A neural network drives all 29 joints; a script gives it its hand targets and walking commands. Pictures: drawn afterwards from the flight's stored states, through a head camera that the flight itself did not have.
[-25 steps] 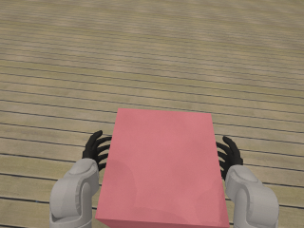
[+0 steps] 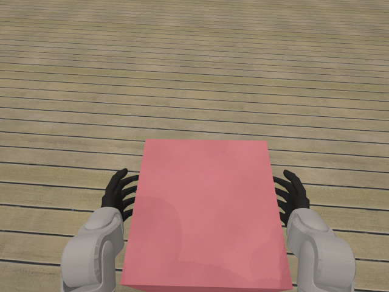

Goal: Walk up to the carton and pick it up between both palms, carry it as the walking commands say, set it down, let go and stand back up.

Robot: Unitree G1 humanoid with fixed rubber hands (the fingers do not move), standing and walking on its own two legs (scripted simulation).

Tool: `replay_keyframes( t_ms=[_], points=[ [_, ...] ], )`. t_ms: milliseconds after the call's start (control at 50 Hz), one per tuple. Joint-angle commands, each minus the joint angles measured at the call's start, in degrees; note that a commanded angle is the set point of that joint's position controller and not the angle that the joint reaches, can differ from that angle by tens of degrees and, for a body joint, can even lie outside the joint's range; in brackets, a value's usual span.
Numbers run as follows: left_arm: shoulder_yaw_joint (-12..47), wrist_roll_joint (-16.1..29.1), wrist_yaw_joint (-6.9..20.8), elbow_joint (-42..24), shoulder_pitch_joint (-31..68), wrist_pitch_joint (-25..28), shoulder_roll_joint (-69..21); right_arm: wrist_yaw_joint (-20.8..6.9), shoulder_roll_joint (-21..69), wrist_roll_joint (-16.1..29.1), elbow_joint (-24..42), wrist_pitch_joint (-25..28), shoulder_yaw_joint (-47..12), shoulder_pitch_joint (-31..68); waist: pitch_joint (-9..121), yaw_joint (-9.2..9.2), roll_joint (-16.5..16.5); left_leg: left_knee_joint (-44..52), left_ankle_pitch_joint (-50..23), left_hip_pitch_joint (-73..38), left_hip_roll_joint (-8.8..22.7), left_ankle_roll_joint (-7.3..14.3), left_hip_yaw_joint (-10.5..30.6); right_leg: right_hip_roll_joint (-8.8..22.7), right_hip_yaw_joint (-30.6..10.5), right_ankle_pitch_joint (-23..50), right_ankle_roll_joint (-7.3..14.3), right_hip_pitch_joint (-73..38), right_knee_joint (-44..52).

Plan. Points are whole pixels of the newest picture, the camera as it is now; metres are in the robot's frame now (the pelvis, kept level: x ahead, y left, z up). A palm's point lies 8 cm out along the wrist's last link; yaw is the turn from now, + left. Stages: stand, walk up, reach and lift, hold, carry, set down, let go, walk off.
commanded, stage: carry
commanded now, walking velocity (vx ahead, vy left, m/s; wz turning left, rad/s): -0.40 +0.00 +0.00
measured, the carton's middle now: (204, 221) +0.25 +0.00 +0.03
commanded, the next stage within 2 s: none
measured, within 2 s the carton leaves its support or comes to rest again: neither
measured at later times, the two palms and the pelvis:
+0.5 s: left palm out of the picture -0.02 +0.14 +0.09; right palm out of the picture -0.05 -0.18 +0.08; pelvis -0.26 +0.00 +0.01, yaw -4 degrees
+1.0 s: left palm out of the picture -0.30 +0.22 +0.09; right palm out of the picture -0.29 -0.10 +0.10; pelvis -0.52 +0.05 +0.01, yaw +0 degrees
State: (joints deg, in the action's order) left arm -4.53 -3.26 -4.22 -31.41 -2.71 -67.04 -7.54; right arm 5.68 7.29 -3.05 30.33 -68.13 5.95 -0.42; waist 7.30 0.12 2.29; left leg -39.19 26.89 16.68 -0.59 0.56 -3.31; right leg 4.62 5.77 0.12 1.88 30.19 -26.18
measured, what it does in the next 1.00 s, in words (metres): walks backwards: left foot, then right foot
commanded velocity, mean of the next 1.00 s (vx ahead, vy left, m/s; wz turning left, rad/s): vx -0.38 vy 0.00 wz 0.00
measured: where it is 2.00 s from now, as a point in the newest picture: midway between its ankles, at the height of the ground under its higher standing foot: outside the picture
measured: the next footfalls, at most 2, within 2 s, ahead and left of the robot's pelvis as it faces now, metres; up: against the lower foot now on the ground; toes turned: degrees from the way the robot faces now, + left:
left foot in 0.02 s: -0.03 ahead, +0.12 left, +0.00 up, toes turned +4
right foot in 0.42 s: -0.23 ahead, -0.10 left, +0.00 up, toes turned -8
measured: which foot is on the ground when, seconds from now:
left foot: up 0.00-0.00, down 0.02-0.44, up 0.46-0.80, down 0.82-1.00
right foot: down 0.00-0.04, up 0.06-0.40, down 0.42-0.84, up 0.86-1.00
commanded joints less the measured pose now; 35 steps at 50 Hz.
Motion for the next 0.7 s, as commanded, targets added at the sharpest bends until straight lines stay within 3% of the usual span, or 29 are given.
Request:
replay_keyframes(
  t_ms=[0, 20, 40, 60, 80, 100, 120, 160, 220, 300, 340, 360, 380, 400, 420, 440, 460, 480, 500, 540, 580, 680],
  points=[
    [38.77, 15.68, 4.42, -4.18, 19.04, -0.3, -38.88, -5.88, 40.11, 14.96, 2.01, 0.03, -39.04, 17.03, 12.46, 0.9, 5.46, 20.98, -6.84, -6.03, 2.8, 0.82, 1.1, 8.62, -11.92, -4.73, 0.28, -12.42, 6.49],
    [39.47, 15.81, 4.47, -4.7, 20.08, -0.22, -38.79, -6.17, 40.42, 14.64, 1.91, 0.36, -38.78, 16.96, 10.58, 0.5, -5.31, 23.99, -4.11, -9.24, 11.62, 3.46, 12.34, 3.68, -6.91, -14.42, -3.82, -1.88, 1.69],
    [41.31, 17.1, 4.91, -8.6, 25.19, -0.01, -39.95, -6.62, 41.55, 14.81, 3.55, 1.39, -38.21, 18.64, 4.28, -0.23, -21.9, 24.32, -19.05, 0.02, 24.01, 9.69, 22.1, -1.16, 0.53, -27.38, -5.74, 5.71, -12.71],
    [41.85, 17.84, 5.09, -9.41, 28.55, 0.37, -41.68, -6.94, 42.36, 15.82, 5.24, 1.55, -38.44, 20.76, 2.38, -0.23, -18.22, 23.11, -31.73, 6.38, 27.81, 13.44, 19.82, -2.87, -2.08, -33.28, -5.18, 5.9, -32.18],
    [41.93, 18.47, 5.41, -8.22, 28.6, 0.52, -42.69, -7.0, 42.44, 15.32, 5.52, 1.67, -38.14, 20.76, 2.63, -0.02, -10.88, 21.79, -30.51, 10.35, 24.26, 12.3, 14.43, -4.09, -6.52, -30.48, -4.3, 3.3, -41.75],
    [42.67, 19.14, 5.52, -8.03, 29.34, 0.82, -44.25, -7.18, 42.95, 15.38, 6.02, 2.03, -38.12, 21.12, 3.18, 0.21, -8.26, 20.87, -26.42, 11.15, 20.05, 9.62, 8.81, -4.7, -6.94, -25.26, -3.4, 3.18, -47.42],
    [43.08, 19.26, 5.55, -7.46, 28.57, 0.79, -44.99, -7.22, 42.76, 15.35, 6.22, 2.34, -37.86, 20.65, 3.44, 0.19, -9.63, 19.51, -26.45, 9.18, 17.41, 8.2, 6.11, -5.33, -6.59, -21.3, -2.96, 4.72, -50.88],
    [43.0, 18.75, 5.27, -6.07, 26.01, 0.47, -44.76, -7.02, 41.39, 15.04, 6.16, 2.5, -37.28, 18.75, 5.31, -0.15, -10.37, 17.29, -27.67, 3.98, 15.4, 7.64, 5.37, -6.06, -5.52, -20.28, -4.11, 6.59, -53.52],
    [43.12, 18.35, 4.06, -7.05, 24.28, 0.07, -43.05, -6.75, 39.47, 15.4, 7.07, 2.12, -37.5, 17.59, 6.82, -0.33, -12.88, 17.48, -29.43, -3.84, 15.25, 7.75, 9.41, -6.06, -3.41, -24.78, -4.59, 6.29, -41.32],
    [41.06, 16.88, 3.11, -5.93, 20.71, -0.9, -40.95, -6.33, 38.56, 15.47, 6.66, 1.04, -38.28, 16.08, 10.14, -0.46, -16.45, 19.97, -34.58, -7.82, 18.33, 9.27, 14.94, -6.7, -1.12, -31.28, -2.82, -1.94, -20.51],
    [39.4, 16.28, 3.23, -4.85, 18.83, -1.24, -40.7, -6.21, 38.48, 15.12, 6.74, 0.69, -39.04, 15.3, 11.93, -0.64, -16.64, 19.89, -38.04, -9.01, 19.08, 9.55, 15.71, -7.03, -0.91, -30.16, -1.82, -6.14, -10.14],
    [38.66, 16.11, 3.42, -4.24, 17.8, -1.29, -40.9, -6.15, 38.46, 15.04, 6.75, 0.57, -39.42, 15.13, 12.98, -0.2, -15.4, 19.04, -37.86, -8.34, 18.56, 8.45, 14.44, -6.58, -0.58, -25.43, -1.62, -9.91, -2.25],
    [37.93, 15.97, 3.67, -3.86, 17.29, -1.28, -40.91, -6.15, 38.29, 14.85, 6.46, 0.49, -39.63, 14.86, 13.38, 0.0, -13.27, 18.64, -35.44, -5.61, 17.02, 6.19, 12.74, -5.1, -0.75, -19.17, -1.75, -15.07, 6.23],
    [37.08, 15.79, 3.97, -3.94, 17.32, -1.07, -40.71, -6.12, 38.37, 14.86, 6.7, 0.53, -39.84, 15.8, 12.16, 0.01, -8.86, 16.08, -28.81, 1.49, 14.6, 3.32, 11.19, -0.99, -5.27, -16.9, -1.53, -20.76, 9.8],
    [36.46, 15.43, 4.36, -3.64, 17.13, -0.77, -40.72, -6.01, 38.79, 14.62, 7.3, 0.66, -40.47, 16.66, 11.79, 0.46, 3.75, 10.62, -14.32, 12.86, 9.54, -0.3, 6.49, 9.64, -15.49, -12.57, 0.33, -26.66, 10.5],
    [36.53, 15.7, 4.62, -4.41, 18.67, 0.06, -42.26, -6.21, 38.81, 15.37, 10.5, 0.98, -41.54, 21.31, 6.97, 1.22, 19.99, -7.04, 3.72, 19.54, 3.12, -2.95, -2.16, 23.29, -24.75, 8.06, 8.86, -17.02, 9.86],
    [37.16, 16.09, 4.82, -6.32, 21.0, 0.19, -42.85, -6.42, 40.87, 16.3, 9.48, 1.36, -41.88, 23.16, 4.37, 0.76, 11.33, -23.68, 8.53, 18.37, 1.77, -1.34, 4.01, 21.66, -20.3, 14.93, 9.93, -10.11, 7.07],
    [36.46, 15.44, 5.11, -6.25, 20.44, 0.48, -42.73, -6.84, 41.79, 17.31, 8.44, 1.61, -42.92, 24.15, 3.89, 0.55, 5.17, -32.08, 5.19, 17.1, 0.64, -0.52, 6.88, 18.01, -15.11, 6.22, 8.18, -6.46, 7.01],
    [36.87, 15.53, 5.43, -8.04, 21.07, 1.11, -43.0, -7.17, 43.27, 18.54, 9.21, 2.23, -44.05, 25.63, 4.44, 0.44, 3.78, -37.29, -0.02, 17.16, -0.04, -0.45, 7.46, 14.12, -10.38, -1.69, 6.46, -5.12, 7.11],
    [36.97, 15.38, 5.71, -8.44, 20.48, 1.82, -42.67, -7.18, 44.35, 19.3, 9.55, 2.7, -45.05, 25.4, 4.78, 0.36, 4.88, -42.69, -6.16, 19.83, -1.33, -1.6, 6.16, 10.82, -8.25, -3.1, 5.02, -8.65, 5.34],
    [36.77, 15.53, 5.53, -7.74, 18.84, 1.81, -41.14, -6.51, 43.08, 18.8, 9.03, 2.38, -44.15, 23.32, 6.76, 0.53, 5.65, -40.8, -5.68, 20.0, -1.29, -2.97, 4.61, 10.77, -10.36, -0.9, 5.74, -13.35, 5.08],
    [36.33, 15.63, 5.17, -5.87, 17.27, 0.69, -37.32, -5.26, 40.64, 16.89, 6.08, 0.75, -42.83, 18.45, 8.96, 0.47, 11.24, -15.41, 1.12, 12.75, -0.46, -2.36, 0.39, 11.96, -16.26, -4.7, 5.71, -19.09, 9.8]
  ],
)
